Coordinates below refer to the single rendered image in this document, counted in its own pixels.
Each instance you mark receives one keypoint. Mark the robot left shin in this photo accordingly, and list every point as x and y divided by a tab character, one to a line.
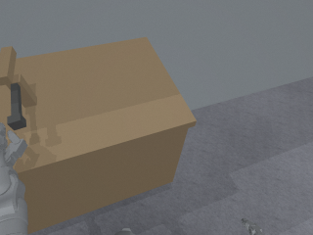
126	229

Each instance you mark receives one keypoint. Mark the left robot hand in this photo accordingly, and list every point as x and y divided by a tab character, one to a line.
15	150

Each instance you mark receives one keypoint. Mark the tap lever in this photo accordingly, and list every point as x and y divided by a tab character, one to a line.
16	120

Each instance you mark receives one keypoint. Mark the robot left forearm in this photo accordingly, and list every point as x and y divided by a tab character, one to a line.
13	207

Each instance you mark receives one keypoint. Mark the counter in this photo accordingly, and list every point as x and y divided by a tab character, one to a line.
103	123

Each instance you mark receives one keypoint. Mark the right robot hand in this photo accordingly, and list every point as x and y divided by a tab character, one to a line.
252	228

